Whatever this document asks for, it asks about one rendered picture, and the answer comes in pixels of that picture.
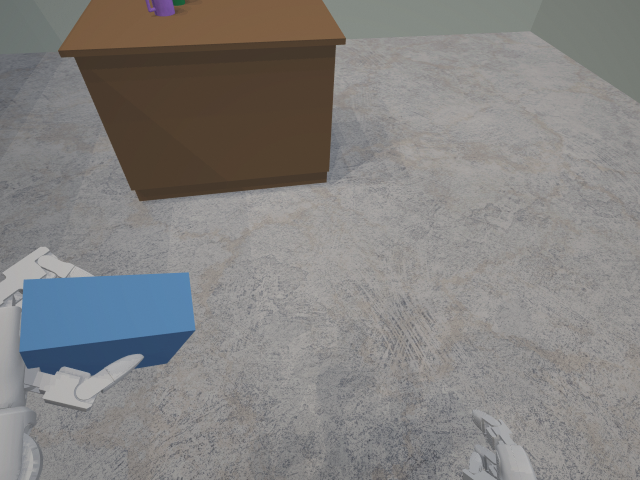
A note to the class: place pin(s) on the table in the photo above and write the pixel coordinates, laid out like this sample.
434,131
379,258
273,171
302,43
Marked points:
222,96

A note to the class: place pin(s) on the robot right hand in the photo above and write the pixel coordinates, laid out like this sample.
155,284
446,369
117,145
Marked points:
510,462

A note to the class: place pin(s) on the left robot forearm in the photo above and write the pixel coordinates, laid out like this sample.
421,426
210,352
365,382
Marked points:
21,457

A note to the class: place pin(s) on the sponge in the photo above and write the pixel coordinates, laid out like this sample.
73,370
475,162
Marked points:
87,323

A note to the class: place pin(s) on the robot left hand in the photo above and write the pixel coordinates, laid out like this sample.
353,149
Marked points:
70,388

